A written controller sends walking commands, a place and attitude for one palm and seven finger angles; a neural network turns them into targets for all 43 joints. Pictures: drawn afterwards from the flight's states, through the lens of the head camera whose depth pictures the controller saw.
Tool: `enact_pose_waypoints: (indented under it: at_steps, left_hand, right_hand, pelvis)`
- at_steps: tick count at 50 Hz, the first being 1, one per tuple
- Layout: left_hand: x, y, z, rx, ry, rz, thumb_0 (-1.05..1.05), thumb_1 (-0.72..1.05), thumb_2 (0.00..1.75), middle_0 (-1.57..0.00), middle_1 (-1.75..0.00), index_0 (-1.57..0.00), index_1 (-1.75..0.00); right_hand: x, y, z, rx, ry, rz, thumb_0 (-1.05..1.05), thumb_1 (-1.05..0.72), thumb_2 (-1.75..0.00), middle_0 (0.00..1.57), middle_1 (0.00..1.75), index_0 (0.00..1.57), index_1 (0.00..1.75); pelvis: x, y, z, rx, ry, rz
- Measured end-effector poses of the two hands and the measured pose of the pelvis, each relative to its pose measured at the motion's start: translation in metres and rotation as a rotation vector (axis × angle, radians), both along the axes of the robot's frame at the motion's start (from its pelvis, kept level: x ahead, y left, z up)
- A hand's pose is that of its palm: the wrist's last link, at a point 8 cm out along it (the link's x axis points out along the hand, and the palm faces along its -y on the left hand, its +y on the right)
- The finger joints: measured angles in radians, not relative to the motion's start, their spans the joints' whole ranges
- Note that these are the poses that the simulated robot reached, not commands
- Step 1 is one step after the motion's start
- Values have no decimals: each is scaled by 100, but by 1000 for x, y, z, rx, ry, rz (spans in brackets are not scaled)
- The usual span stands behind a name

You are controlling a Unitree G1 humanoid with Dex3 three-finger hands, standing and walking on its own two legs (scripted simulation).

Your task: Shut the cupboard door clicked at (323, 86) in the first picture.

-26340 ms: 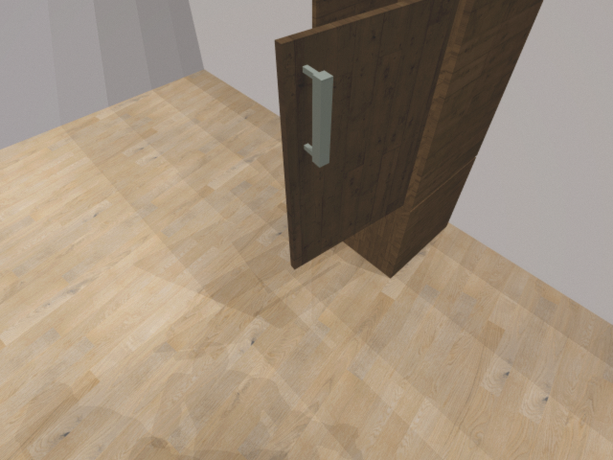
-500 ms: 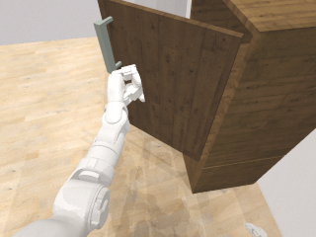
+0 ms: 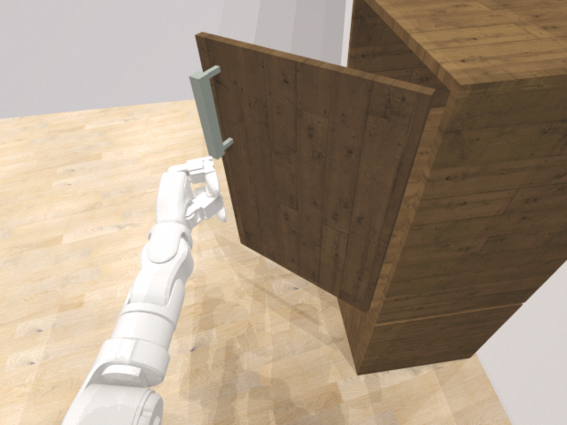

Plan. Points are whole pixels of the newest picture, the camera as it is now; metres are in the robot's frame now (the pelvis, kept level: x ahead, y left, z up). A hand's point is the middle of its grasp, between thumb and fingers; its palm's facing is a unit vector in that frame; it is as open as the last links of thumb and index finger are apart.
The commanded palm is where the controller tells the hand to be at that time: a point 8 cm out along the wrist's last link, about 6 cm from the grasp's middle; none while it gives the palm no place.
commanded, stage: draw the hand back to the body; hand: left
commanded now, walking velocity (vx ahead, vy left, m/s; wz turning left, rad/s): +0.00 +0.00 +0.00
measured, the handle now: (215, 113) +0.63 +0.14 +0.13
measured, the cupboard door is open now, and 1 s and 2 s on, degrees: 48 48 48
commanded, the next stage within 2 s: step back with the hand held close in 1.28 s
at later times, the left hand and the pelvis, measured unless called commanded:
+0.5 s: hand (112, 273) +0.26 +0.20 +0.15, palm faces +0.24 -0.94 -0.25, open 3.4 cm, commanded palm +0.23 +0.24 +0.17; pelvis +0.01 +0.01 +0.01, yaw +3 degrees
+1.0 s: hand out of the picture +0.18 +0.31 +0.18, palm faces +0.53 -0.73 -0.44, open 6.8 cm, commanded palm +0.14 +0.33 +0.19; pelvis +0.01 +0.02 +0.01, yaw +3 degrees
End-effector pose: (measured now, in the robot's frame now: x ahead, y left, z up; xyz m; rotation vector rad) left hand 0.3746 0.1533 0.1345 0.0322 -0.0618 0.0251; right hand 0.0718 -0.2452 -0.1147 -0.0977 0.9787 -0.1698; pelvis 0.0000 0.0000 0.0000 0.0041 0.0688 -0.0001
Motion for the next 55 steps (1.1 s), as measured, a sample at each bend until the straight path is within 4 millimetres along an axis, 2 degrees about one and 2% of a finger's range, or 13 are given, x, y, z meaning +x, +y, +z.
enact_pose_waypoints:
  at_steps: [4,9,12,17,21,25,30,35,40,48,51,55]
  left_hand:
    - [-23,12,0,-36,31,5,1,90,90,-130,-150,-130,-150]
    - [-54,24,27,-13,-83,6,1,90,90,-129,-149,-130,-149]
    - [-69,35,34,30,-89,17,1,90,90,-127,-146,-127,-146]
    - [-99,56,27,136,-92,80,1,90,90,-118,-136,-118,-136]
    - [-125,74,19,182,-58,140,1,90,90,-109,-126,-109,-126]
    - [-146,93,29,237,-70,207,1,89,90,-99,-115,-99,-115]
    - [-163,115,48,299,-120,286,1,89,90,-85,-100,-86,-100]
    - [-176,134,44,332,-81,338,1,89,90,-72,-85,-72,-86]
    - [-196,152,40,374,-35,382,1,89,90,-58,-70,-58,-71]
    - [-237,182,62,478,-70,505,1,89,90,-37,-47,-37,-47]
    - [-244,188,60,463,-74,549,1,89,90,-30,-40,-31,-40]
    - [-241,185,49,410,-60,554,1,89,90,-25,-35,-25,-35]
  right_hand:
    - [34,3,14,-27,-92,23,2,-91,-90,20,30,20,30]
    - [88,17,38,-27,-260,89,2,-91,-90,20,30,20,30]
    - [116,29,52,-16,-335,135,2,-91,-90,20,30,20,30]
    - [143,48,68,-8,-385,193,1,-91,-90,20,30,20,30]
    - [146,59,66,-6,-357,230,1,-91,-90,20,30,20,30]
    - [140,66,55,-3,-305,247,1,-91,-90,20,30,20,30]
    - [127,68,41,4,-239,236,1,-90,-90,20,30,21,30]
    - [115,64,34,1,-194,202,2,-90,-90,20,30,21,30]
    - [110,55,35,-26,-189,175,2,-90,-90,20,30,21,30]
    - [118,51,44,-54,-246,173,2,-91,-90,20,30,20,30]
    - [123,54,45,-57,-263,192,2,-91,-90,20,30,20,30]
    - [126,59,47,-57,-275,213,2,-91,-90,20,30,20,30]
  pelvis:
    - [1,2,3,-4,-31,8]
    - [2,4,5,-5,-60,21]
    - [3,4,5,-4,-78,31]
    - [4,4,9,-5,-95,38]
    - [6,6,11,-8,-103,45]
    - [11,10,13,-11,-112,51]
    - [16,15,13,-13,-117,53]
    - [17,18,14,-15,-116,46]
    - [18,20,14,-18,-114,42]
    - [16,23,13,-22,-124,46]
    - [12,24,13,-21,-129,53]
    - [7,24,13,-17,-129,57]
